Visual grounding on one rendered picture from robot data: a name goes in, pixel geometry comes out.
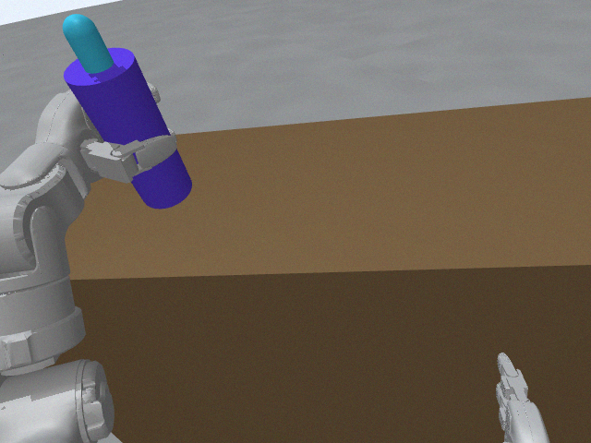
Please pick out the left robot hand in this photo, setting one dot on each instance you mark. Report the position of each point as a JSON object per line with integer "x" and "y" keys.
{"x": 65, "y": 123}

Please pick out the left robot arm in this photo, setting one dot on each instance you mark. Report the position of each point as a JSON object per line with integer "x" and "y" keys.
{"x": 41, "y": 193}

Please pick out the bottle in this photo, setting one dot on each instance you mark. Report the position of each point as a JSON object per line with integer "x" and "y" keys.
{"x": 113, "y": 92}

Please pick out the right robot hand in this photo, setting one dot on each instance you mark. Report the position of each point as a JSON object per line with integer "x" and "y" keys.
{"x": 520, "y": 419}

